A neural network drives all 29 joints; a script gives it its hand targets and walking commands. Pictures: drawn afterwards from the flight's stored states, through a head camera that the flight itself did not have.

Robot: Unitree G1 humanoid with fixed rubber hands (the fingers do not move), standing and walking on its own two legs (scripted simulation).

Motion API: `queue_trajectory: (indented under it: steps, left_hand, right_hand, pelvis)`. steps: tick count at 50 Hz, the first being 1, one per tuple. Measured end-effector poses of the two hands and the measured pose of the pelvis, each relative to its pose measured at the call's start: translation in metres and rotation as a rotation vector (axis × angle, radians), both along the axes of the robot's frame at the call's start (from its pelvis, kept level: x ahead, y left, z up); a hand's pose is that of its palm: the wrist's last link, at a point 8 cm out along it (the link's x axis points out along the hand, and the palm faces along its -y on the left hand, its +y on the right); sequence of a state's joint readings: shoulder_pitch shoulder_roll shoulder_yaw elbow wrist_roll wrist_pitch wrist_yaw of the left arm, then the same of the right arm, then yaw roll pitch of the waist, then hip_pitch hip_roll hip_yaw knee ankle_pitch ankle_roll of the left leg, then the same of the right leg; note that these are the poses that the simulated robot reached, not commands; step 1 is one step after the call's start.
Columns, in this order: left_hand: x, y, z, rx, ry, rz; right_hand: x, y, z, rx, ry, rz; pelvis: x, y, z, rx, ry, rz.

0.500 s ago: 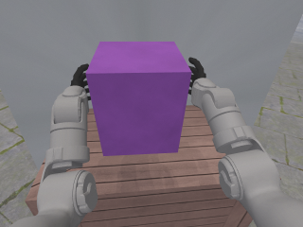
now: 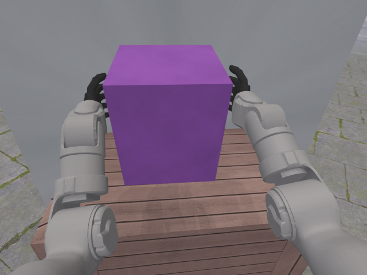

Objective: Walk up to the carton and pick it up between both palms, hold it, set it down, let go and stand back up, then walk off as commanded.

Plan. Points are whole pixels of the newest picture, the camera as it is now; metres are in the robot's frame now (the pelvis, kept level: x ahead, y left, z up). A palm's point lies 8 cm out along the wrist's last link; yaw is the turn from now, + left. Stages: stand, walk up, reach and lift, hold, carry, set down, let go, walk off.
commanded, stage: set down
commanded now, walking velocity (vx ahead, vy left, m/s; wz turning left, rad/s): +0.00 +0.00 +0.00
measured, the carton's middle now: (168, 114) +0.41 +0.02 +0.23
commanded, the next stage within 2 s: none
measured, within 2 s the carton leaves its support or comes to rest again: neither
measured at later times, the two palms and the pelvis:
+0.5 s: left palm (104, 125) +0.40 +0.17 +0.21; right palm (232, 103) +0.41 -0.13 +0.26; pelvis +0.02 +0.00 +0.00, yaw +0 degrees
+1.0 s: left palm (112, 132) +0.41 +0.15 +0.19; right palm (235, 116) +0.42 -0.14 +0.22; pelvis +0.02 -0.01 +0.00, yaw +0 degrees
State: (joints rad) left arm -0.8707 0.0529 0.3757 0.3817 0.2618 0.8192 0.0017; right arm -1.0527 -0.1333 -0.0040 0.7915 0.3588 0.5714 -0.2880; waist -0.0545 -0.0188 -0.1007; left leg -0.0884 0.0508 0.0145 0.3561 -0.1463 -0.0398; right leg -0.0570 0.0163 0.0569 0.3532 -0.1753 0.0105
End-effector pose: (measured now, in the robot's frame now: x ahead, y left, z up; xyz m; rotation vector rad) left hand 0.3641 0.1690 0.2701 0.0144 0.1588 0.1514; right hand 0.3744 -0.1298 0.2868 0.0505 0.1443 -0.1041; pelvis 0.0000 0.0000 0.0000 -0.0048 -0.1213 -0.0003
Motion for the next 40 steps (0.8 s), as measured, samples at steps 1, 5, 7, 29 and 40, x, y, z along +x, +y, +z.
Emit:
queue_trajectory:
  steps: [1, 5, 7, 29, 40]
  left_hand:
    - [0.000, 0.000, 0.003, 0.001, -0.011, 0.000]
    - [0.001, -0.001, 0.019, 0.012, -0.076, 0.000]
    - [0.005, 0.000, 0.025, 0.010, -0.098, -0.008]
    - [0.034, -0.005, -0.069, -0.003, 0.059, -0.015]
    - [0.029, -0.011, -0.065, 0.004, 0.033, -0.008]
  right_hand:
    - [0.000, 0.000, 0.003, 0.007, -0.011, -0.001]
    - [0.001, -0.001, 0.018, 0.039, -0.080, -0.004]
    - [0.002, -0.001, 0.024, 0.039, -0.115, -0.008]
    - [0.039, -0.002, -0.041, 0.016, -0.154, 0.029]
    - [0.034, -0.009, -0.041, 0.015, -0.178, 0.031]
  pelvis:
    - [0.000, 0.000, 0.000, 0.000, 0.000, 0.000]
    - [0.000, 0.000, 0.000, 0.000, 0.000, 0.000]
    - [0.000, 0.000, 0.000, 0.000, 0.000, 0.000]
    - [0.015, -0.004, 0.001, 0.005, 0.017, 0.001]
    - [0.013, -0.004, 0.001, 0.005, 0.006, 0.001]
